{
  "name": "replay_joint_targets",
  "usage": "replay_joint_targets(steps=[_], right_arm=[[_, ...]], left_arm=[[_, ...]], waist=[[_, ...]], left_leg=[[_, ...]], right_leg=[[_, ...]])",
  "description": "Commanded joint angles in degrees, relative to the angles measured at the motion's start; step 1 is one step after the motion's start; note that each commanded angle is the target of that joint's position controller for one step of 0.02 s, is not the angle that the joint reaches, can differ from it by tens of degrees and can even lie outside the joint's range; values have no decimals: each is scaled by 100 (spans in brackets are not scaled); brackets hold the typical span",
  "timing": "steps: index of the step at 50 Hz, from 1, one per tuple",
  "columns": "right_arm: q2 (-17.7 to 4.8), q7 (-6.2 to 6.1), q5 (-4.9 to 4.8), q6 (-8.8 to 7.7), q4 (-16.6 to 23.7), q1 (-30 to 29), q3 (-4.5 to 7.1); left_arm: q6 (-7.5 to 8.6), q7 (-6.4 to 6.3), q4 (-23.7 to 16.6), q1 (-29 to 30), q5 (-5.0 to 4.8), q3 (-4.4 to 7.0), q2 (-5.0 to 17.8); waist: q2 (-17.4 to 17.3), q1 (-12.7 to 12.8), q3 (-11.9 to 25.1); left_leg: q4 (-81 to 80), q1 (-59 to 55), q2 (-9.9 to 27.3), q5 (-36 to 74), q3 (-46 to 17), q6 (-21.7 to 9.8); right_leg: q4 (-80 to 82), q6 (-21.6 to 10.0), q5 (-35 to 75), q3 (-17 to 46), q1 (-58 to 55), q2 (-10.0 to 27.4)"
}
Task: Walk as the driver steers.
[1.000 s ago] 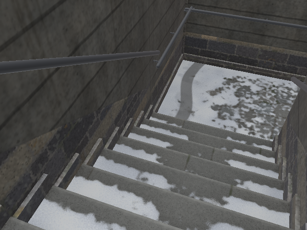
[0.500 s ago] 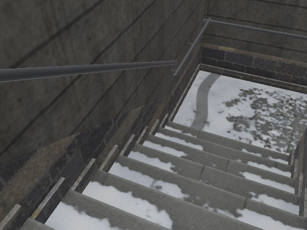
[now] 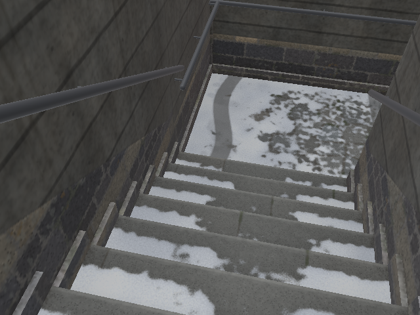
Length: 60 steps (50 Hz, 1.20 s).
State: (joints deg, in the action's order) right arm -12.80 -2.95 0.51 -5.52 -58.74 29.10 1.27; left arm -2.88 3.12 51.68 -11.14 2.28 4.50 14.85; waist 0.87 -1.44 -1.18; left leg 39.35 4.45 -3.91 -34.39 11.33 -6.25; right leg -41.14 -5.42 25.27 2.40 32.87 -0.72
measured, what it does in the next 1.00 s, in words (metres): goes down, turning right: right foot 0.18 m lower, then left foot 0.06 m lower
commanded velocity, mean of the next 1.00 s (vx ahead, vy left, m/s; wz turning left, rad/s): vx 0.50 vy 0.00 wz -0.56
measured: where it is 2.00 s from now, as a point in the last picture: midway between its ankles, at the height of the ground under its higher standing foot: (246, 309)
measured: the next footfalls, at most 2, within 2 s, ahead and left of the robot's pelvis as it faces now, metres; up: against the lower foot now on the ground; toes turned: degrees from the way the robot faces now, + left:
right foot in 0.18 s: +0.15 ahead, -0.08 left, -0.18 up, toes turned -9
left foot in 0.46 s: +0.41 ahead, +0.16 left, -0.24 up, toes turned -12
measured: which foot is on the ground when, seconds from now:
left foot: down 0.00-0.18, up 0.20-0.44, down 0.46-0.52, up 0.54-0.60, down 0.62-1.00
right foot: up 0.00-0.16, down 0.18-0.62, up 0.64-1.00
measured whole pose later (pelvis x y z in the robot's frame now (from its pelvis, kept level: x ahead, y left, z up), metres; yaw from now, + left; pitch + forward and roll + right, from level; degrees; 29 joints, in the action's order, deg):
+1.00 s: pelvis +0.48 +0.03 -0.35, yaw -36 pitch +2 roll +3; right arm -8.3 0.3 8.2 -7.8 -64.1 34.3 -2.3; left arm 3.3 7.1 47.1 -12.5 4.5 0.3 13.9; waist 3.4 -3.4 2.4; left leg 36.7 9.5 2.3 -28.5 18.6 -1.2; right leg -71.6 -6.4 6.1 4.2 52.9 4.9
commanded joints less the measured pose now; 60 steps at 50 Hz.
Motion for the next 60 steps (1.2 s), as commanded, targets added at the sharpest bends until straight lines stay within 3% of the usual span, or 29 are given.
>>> replay_joint_targets(steps=[1,2,7,8,9,10,11,12,13,14,15,18,19,20,23,24,26,27,29,31,33,36,40,46,50,55,58,59,60], right_arm=[[-378,-73,150,-28,210,233,-2],[360,143,939,-75,-148,866,-442],[-1158,226,367,-3,42,463,-107],[-1178,351,479,105,63,299,-24],[-1364,511,363,257,532,-811,-43],[-228,933,741,300,157,395,-290],[-58,1044,481,55,896,15,-318],[-312,1117,146,-208,1605,-1002,-280],[-397,902,108,-185,1765,-1454,-184],[-386,656,411,-61,1502,-1216,-222],[-339,563,693,116,1285,-855,-242],[266,771,609,306,1239,-55,-402],[30,749,474,220,1201,310,-323],[-91,671,519,191,1387,-628,-376],[-327,569,642,140,1961,-3026,-282],[31,635,601,194,1758,-3513,-526],[-215,555,291,171,2103,-4140,-319],[-163,623,468,139,2122,-3874,-342],[-403,687,296,95,1013,-1103,-134],[-1096,710,561,113,409,1319,332],[-1519,731,888,123,651,1103,323],[-808,767,544,81,1069,-411,158],[515,335,528,-418,672,-613,-202],[-514,327,850,-341,-66,142,-158],[-106,257,714,-317,-353,535,-330],[-670,68,470,-390,-419,448,-146],[-1756,381,420,-355,273,-931,331],[-994,495,545,-380,811,-928,214],[-499,851,148,-401,1153,-1441,64]], left_arm=[[6,-29,-315,592,34,-82,80],[416,120,-387,534,461,-286,-3],[723,99,170,-571,282,-109,510],[635,-114,720,-1853,308,5,742],[637,-133,1546,-4317,394,184,803],[598,-72,1697,-4461,308,247,1028],[740,-63,1621,-4911,495,332,1410],[895,-90,1026,-3147,472,269,1213],[950,-7,866,-1770,341,33,491],[984,-62,382,-304,399,-473,-729],[955,-23,143,218,347,-509,-423],[1208,-78,18,-424,274,-277,557],[1317,-103,-19,-818,299,-179,984],[1415,-209,291,-1684,409,-307,477],[1242,-416,1161,-4180,62,-357,-298],[1115,-568,666,-3697,-79,-472,-753],[964,-430,833,-3704,-123,-299,105],[956,-373,821,-3601,-126,-329,7],[757,-142,402,-2510,228,-443,424],[603,321,305,-2178,447,-384,518],[755,407,109,-3091,-163,-427,-362],[676,133,-598,-1798,-34,-486,-289],[523,218,-437,-1877,216,-723,-624],[688,424,-467,-992,163,-422,-71],[649,410,-734,-310,268,-447,7],[698,384,-1447,908,227,-332,149],[925,86,-649,-1449,111,234,1037],[1012,-184,-336,-2469,149,366,1547],[1062,-139,0,-3711,361,149,1025]], waist=[[-247,-127,-849],[-54,2,-1183],[48,370,-427],[262,758,-414],[1289,2052,-403],[1752,1399,1233],[111,1547,1846],[-390,1450,495],[-728,705,-196],[-1477,54,-842],[-421,-386,-1032],[194,-700,-512],[-268,-627,-392],[-343,141,-370],[410,1682,-351],[-424,1949,-706],[37,1829,-462],[396,1575,-588],[163,101,-648],[-932,-1141,747],[-1275,-326,1907],[-594,28,265],[-279,453,-1038],[-178,402,-240],[-313,94,-298],[-652,-132,-202],[-89,1194,326],[1418,1369,1720],[1013,1569,2425]], left_leg=[[-19,1121,1300,2862,-803,124],[-312,1646,1765,2649,-991,469],[2237,1096,1321,5164,-892,501],[3340,1226,938,5224,-765,875],[6536,2597,358,4663,-420,1427],[9279,5376,191,-1575,-980,1389],[9364,6892,241,-1165,-2174,1590],[8026,8379,511,-613,-2603,1658],[6729,7893,875,-157,-2331,1066],[3994,6347,1539,1770,-2404,532],[3597,4325,1455,2266,-1794,303],[3300,-2,802,4609,-321,592],[3317,-305,499,3913,-168,812],[2060,1798,1100,5127,-1676,962],[-86,6554,1105,3784,-2084,797],[-3373,5850,1492,6457,-2263,541],[-2189,3271,467,5077,-691,695],[-2255,2016,285,4062,-679,590],[-2683,-1074,838,5964,-749,510],[-1279,-3952,1639,5655,-1397,-372],[297,-4054,2854,9252,-2020,-934],[-1274,-406,3561,4752,-2706,-1181],[-2342,2086,2092,2592,-1247,-531],[-1646,395,2731,4989,-1167,-602],[-1375,260,2460,4234,-654,-616],[-804,-97,2312,6063,-3,-214],[1525,2048,1735,6216,480,174],[4070,4031,808,1600,188,890],[4929,5175,338,-1317,-931,860]], right_leg=[[376,-43,147,-446,-173,-96],[594,21,-188,352,-386,545],[1464,251,-2506,-853,-1864,-126],[2262,153,-1770,-992,-2962,-255],[3876,-513,-861,-1133,-4975,-174],[535,-1786,2377,863,-8069,1220],[219,-2458,2737,2425,-9021,2373],[593,-2417,595,3053,-7647,2733],[1249,-2124,-1796,2684,-5472,2527],[1823,-1372,-2906,1417,-2484,1851],[1847,-1430,-3409,993,247,1059],[951,-1036,-3568,454,3554,-23],[398,-1039,-2742,492,3380,-143],[-327,-738,-4093,1069,1065,217],[-2082,-966,-4426,3098,-4119,1010],[-2084,-546,-5903,2409,-3410,257],[-1506,-341,-5655,1471,-1525,-545],[-1455,-223,-5204,1539,-695,-683],[-1952,-277,-6282,2324,878,-285],[-5449,433,-5998,1676,1979,-847],[-8609,207,-6760,804,3207,-691],[-7930,300,-4733,646,3907,447],[-3591,-55,-1965,524,2640,1075],[-2930,-141,-1394,648,2901,716],[-3289,-68,-2250,191,2617,744],[-1948,143,-4022,-675,1293,542],[-195,108,-2507,-1559,-3221,-551],[-86,-1458,556,612,-5954,844],[528,-2331,1920,2419,-6665,2005]])
Velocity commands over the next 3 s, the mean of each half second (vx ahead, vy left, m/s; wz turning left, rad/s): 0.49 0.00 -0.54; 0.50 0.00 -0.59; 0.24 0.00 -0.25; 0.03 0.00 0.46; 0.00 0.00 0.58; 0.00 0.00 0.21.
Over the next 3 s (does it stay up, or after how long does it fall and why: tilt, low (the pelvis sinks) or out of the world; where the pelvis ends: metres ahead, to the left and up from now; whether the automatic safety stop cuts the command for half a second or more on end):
stays up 0.74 -0.10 -0.52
